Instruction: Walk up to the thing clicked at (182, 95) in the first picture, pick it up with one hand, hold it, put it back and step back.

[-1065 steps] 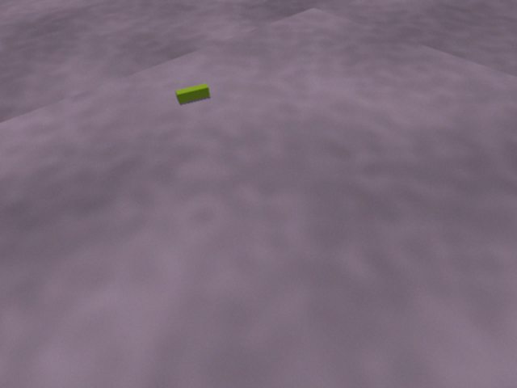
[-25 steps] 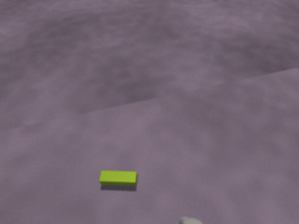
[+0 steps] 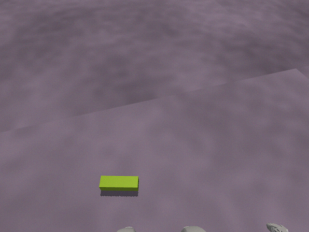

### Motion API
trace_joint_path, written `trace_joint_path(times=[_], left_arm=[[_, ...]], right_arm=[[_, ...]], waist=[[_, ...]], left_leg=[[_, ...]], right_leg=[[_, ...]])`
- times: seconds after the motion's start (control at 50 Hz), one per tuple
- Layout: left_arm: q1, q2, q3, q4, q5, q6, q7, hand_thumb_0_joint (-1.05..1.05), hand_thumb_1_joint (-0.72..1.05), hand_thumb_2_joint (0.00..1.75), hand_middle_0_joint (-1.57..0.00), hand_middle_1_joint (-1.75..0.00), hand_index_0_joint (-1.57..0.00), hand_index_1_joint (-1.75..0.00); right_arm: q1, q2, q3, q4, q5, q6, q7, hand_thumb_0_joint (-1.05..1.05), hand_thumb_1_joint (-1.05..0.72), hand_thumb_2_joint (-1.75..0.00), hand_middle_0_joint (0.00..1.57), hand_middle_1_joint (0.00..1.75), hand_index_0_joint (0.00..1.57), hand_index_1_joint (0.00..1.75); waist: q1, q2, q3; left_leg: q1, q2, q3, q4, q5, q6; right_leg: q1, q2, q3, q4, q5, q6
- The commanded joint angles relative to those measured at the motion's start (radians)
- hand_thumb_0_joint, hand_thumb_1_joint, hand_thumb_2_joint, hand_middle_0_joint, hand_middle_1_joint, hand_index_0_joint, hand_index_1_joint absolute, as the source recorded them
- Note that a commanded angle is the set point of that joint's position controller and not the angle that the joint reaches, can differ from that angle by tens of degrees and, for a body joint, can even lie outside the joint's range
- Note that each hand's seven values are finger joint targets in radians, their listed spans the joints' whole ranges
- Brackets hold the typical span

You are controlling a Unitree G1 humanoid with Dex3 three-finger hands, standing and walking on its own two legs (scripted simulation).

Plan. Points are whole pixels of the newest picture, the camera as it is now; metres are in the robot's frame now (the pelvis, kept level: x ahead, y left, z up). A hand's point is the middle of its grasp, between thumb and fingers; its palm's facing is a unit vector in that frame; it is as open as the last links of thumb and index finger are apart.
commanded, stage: walk up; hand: left
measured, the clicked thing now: (119, 183) +0.48 +0.24 -0.72
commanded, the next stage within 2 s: none
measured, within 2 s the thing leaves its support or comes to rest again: neither
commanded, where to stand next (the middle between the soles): +0.07 -0.01 m, yaw -2 degrees
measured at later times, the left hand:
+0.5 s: hand out of the picture +0.10 +0.24 -0.15, palm faces -0.03 -0.92 -0.40, open 7.4 cm
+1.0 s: hand out of the picture -0.01 +0.29 -0.13, palm faces -0.05 -0.93 -0.36, open 7.4 cm
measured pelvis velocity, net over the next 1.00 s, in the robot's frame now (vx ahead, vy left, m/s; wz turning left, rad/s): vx -0.05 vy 0.00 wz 0.00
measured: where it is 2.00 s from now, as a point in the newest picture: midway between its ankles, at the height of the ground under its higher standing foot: outside the picture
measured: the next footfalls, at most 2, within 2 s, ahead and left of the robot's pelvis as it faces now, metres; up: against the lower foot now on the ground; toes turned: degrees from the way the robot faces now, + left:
right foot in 0.14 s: +0.02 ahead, -0.15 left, +0.00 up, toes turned -1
left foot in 0.78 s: -0.04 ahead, +0.11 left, +0.00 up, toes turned +1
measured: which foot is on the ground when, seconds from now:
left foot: down 0.00-0.54, up 0.56-0.76, down 0.78-1.00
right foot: up 0.00-0.12, down 0.14-0.78, up 0.80-1.00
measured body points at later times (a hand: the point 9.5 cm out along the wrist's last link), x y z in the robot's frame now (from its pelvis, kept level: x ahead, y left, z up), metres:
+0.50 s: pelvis -0.04 -0.02 -0.01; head +0.01 -0.03 +0.44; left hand +0.11 +0.29 -0.12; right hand +0.04 -0.34 -0.14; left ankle +0.04 +0.11 -0.72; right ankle -0.02 -0.15 -0.71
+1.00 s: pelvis -0.05 +0.00 +0.02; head -0.04 +0.02 +0.47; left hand +0.00 +0.34 -0.11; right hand -0.09 -0.33 -0.09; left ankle -0.08 +0.10 -0.72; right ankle +0.07 -0.15 -0.66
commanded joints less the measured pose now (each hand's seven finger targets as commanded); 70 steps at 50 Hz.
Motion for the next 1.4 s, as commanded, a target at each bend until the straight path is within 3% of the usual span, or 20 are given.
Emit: trace_joint_path(times=[0.0,0.1,0.16,0.28,0.3,0.36,0.48,0.54,0.66,0.72,0.74,0.76,0.78,0.88,1.04,1.1,1.16,1.32,1.34,1.38], left_arm=[[0.107,0.176,0.053,-0.042,0.007,-0.021,-0.008,0.00,0.90,0.90,-0.20,-0.30,-0.20,-0.30],[0.136,0.140,0.060,0.004,0.026,-0.055,-0.006,0.00,0.90,0.90,-0.20,-0.30,-0.20,-0.30],[-0.018,0.326,0.080,-0.061,0.042,-0.078,0.007,0.00,0.90,0.90,-0.20,-0.30,-0.20,-0.30],[-0.097,0.205,0.032,-0.055,0.015,-0.090,0.006,0.00,0.90,0.90,-0.20,-0.30,-0.20,-0.30],[-0.106,0.214,0.038,-0.059,-0.014,-0.068,0.022,0.00,0.90,0.90,-0.20,-0.30,-0.20,-0.30],[-0.059,0.181,0.037,-0.038,-0.027,-0.054,0.045,0.00,0.90,0.90,-0.20,-0.30,-0.20,-0.30],[0.059,0.163,0.050,0.012,-0.002,-0.041,0.036,0.00,0.90,0.90,-0.20,-0.30,-0.20,-0.30],[-0.066,0.333,0.083,-0.051,0.028,-0.072,0.045,0.00,0.90,0.90,-0.20,-0.30,-0.20,-0.30],[-0.105,0.242,0.079,-0.071,0.075,-0.075,0.010,0.00,0.90,0.90,-0.20,-0.30,-0.20,-0.30],[-0.092,0.262,0.092,-0.076,0.062,-0.062,-0.012,0.00,0.90,0.90,-0.20,-0.30,-0.20,-0.30],[-0.053,0.191,0.068,-0.078,0.054,-0.051,-0.007,0.00,0.90,0.90,-0.20,-0.30,-0.20,-0.30],[-0.073,0.071,0.030,-0.123,0.039,-0.060,0.001,0.00,0.90,0.90,-0.20,-0.30,-0.20,-0.30],[-0.161,0.196,0.052,-0.134,0.035,-0.077,0.011,0.00,0.90,0.90,-0.20,-0.30,-0.20,-0.30],[0.016,0.222,0.074,-0.037,0.021,-0.084,-0.044,0.00,0.90,0.90,-0.20,-0.30,-0.20,-0.30],[-0.009,0.141,0.037,-0.016,-0.022,-0.082,0.023,0.00,0.90,0.90,-0.20,-0.30,-0.20,-0.30],[0.043,0.180,0.046,0.014,0.004,-0.095,0.044,0.00,0.90,0.90,-0.20,-0.30,-0.20,-0.30],[-0.026,0.257,0.053,-0.028,0.011,-0.101,0.040,0.00,0.90,0.90,-0.20,-0.30,-0.20,-0.30],[-0.193,0.192,0.039,-0.059,0.021,-0.025,0.024,0.00,0.90,0.90,-0.20,-0.30,-0.20,-0.30],[-0.178,0.159,0.031,-0.061,0.012,-0.012,0.022,0.00,0.90,0.90,-0.20,-0.30,-0.20,-0.30],[-0.234,0.173,0.050,-0.074,0.012,0.000,0.034,0.00,0.90,0.90,-0.20,-0.30,-0.20,-0.30]], right_arm=[[0.002,-0.318,-0.090,-0.079,-0.009,-0.018,-0.030,0.00,-0.90,-0.90,0.20,0.30,0.20,0.30],[-0.025,-0.290,-0.073,-0.090,-0.013,0.016,-0.002,0.00,-0.90,-0.90,0.20,0.30,0.20,0.30],[-0.051,-0.216,-0.051,-0.093,0.012,0.023,-0.017,0.00,-0.90,-0.90,0.20,0.30,0.20,0.30],[0.088,-0.215,-0.047,0.018,0.009,-0.013,-0.001,0.00,-0.90,-0.90,0.20,0.30,0.20,0.30],[0.011,-0.287,-0.060,-0.003,0.001,0.010,-0.005,0.00,-0.90,-0.90,0.20,0.30,0.20,0.30],[-0.014,-0.322,-0.074,-0.020,0.030,0.031,0.001,0.00,-0.90,-0.90,0.20,0.30,0.20,0.30],[-0.142,-0.281,-0.074,-0.076,0.010,0.077,-0.001,0.00,-0.90,-0.90,0.20,0.30,0.20,0.30],[-0.094,-0.219,-0.064,-0.082,0.005,0.085,-0.020,0.00,-0.90,-0.90,0.20,0.30,0.20,0.30],[0.116,-0.261,-0.095,0.012,0.002,0.034,0.037,0.00,-0.90,-0.90,0.20,0.30,0.20,0.30],[0.230,-0.242,-0.107,0.025,-0.008,0.007,0.047,0.00,-0.90,-0.90,0.20,0.30,0.20,0.30],[0.282,-0.263,-0.125,0.037,-0.029,-0.006,0.035,0.00,-0.90,-0.90,0.20,0.30,0.20,0.30],[0.264,-0.348,-0.137,-0.002,-0.058,-0.015,0.023,0.00,-0.90,-0.90,0.20,0.30,0.20,0.30],[0.227,-0.420,-0.144,-0.040,-0.031,-0.020,0.024,0.00,-0.90,-0.90,0.20,0.30,0.20,0.30],[0.141,-0.307,-0.105,-0.048,-0.003,-0.080,0.016,0.00,-0.90,-0.90,0.20,0.30,0.20,0.30],[0.102,-0.242,-0.075,-0.069,-0.009,0.029,0.014,0.00,-0.90,-0.90,0.20,0.30,0.20,0.30],[0.133,-0.199,-0.060,-0.059,0.031,0.054,0.010,0.00,-0.90,-0.90,0.20,0.30,0.20,0.30],[0.209,-0.223,-0.063,-0.020,0.032,0.063,-0.018,0.00,-0.90,-0.90,0.20,0.30,0.20,0.30],[0.224,-0.225,-0.063,0.079,0.008,0.027,-0.011,0.00,-0.90,-0.90,0.20,0.30,0.20,0.30],[0.181,-0.250,-0.067,0.067,-0.005,0.019,-0.018,0.00,-0.90,-0.90,0.20,0.30,0.20,0.30],[0.028,-0.426,-0.103,0.006,-0.001,0.013,-0.019,0.00,-0.90,-0.90,0.20,0.30,0.20,0.30]], waist=[[-0.012,0.207,-0.143],[0.020,0.215,-0.145],[0.011,-0.147,-0.097],[-0.059,-0.098,-0.165],[-0.024,-0.008,-0.080],[-0.013,0.136,-0.214],[0.049,0.163,-0.195],[0.021,-0.167,-0.132],[-0.004,-0.275,-0.186],[-0.086,-0.124,-0.155],[-0.124,0.094,-0.133],[-0.123,0.328,-0.055],[-0.139,0.145,0.062],[-0.040,0.107,0.006],[-0.039,0.250,-0.053],[0.007,0.043,-0.129],[-0.015,-0.125,-0.233],[-0.057,-0.175,-0.191],[-0.047,-0.093,-0.157],[-0.057,0.221,-0.090]], left_leg=[[0.088,0.222,-0.236,-0.246,-0.003,0.208],[-0.071,0.169,-0.160,-0.099,-0.065,0.156],[-0.095,-0.014,-0.101,0.263,-0.325,0.014],[0.157,-0.006,-0.045,-0.131,0.063,0.033],[0.083,0.081,-0.153,-0.069,0.463,0.058],[0.088,0.199,-0.260,-0.085,0.776,0.203],[-0.141,0.130,-0.216,0.002,0.197,0.146],[-0.221,-0.099,-0.216,0.549,-0.384,0.024],[-0.064,-0.100,0.046,0.278,-0.356,-0.007],[0.251,-0.090,0.073,-0.193,-0.250,0.038],[0.475,-0.049,-0.081,-0.335,-0.268,0.071],[0.519,0.207,-0.593,-0.436,-0.585,0.129],[0.317,0.421,-0.876,-0.554,-0.784,0.249],[0.206,0.207,-0.329,-0.498,-0.356,0.158],[0.144,0.090,-0.042,-0.172,0.497,0.152],[0.070,0.027,-0.024,0.104,0.337,0.082],[0.028,-0.036,-0.128,0.381,-0.426,0.031],[0.115,-0.071,0.038,-0.042,-0.063,-0.001],[0.103,-0.016,-0.067,-0.157,-0.017,0.013],[-0.082,0.388,-0.580,-0.322,0.238,0.260]], right_leg=[[-0.031,-0.057,-0.015,-0.074,0.015,0.005],[0.241,-0.024,-0.141,-0.538,0.164,-0.004],[0.001,-0.417,0.449,-0.736,0.132,-0.219],[0.093,-0.217,0.064,-0.478,0.569,-0.080],[0.069,-0.175,0.053,-0.376,0.738,-0.035],[0.160,-0.046,-0.095,-0.182,0.501,-0.001],[0.223,-0.074,-0.049,-0.352,0.175,-0.054],[0.018,-0.505,0.520,-0.668,0.560,-0.298],[0.078,-0.248,0.198,-0.710,-0.329,-0.173],[-0.065,-0.241,0.146,-0.542,-0.294,-0.143],[-0.282,-0.140,0.021,-0.269,-0.242,-0.076],[-0.601,0.025,-0.062,0.084,-0.131,-0.009],[-0.660,-0.058,0.062,0.038,-0.033,-0.002],[-0.290,-0.103,0.026,-0.061,0.296,0.025],[0.066,-0.046,-0.178,-0.427,0.329,0.030],[0.282,-0.067,-0.143,-0.623,0.607,0.004],[0.192,-0.463,0.389,-0.670,0.563,-0.268],[0.000,-0.257,0.051,-0.468,0.434,-0.126],[-0.049,-0.217,0.040,-0.382,0.413,-0.088],[-0.112,-0.019,-0.022,-0.021,-0.056,0.001]])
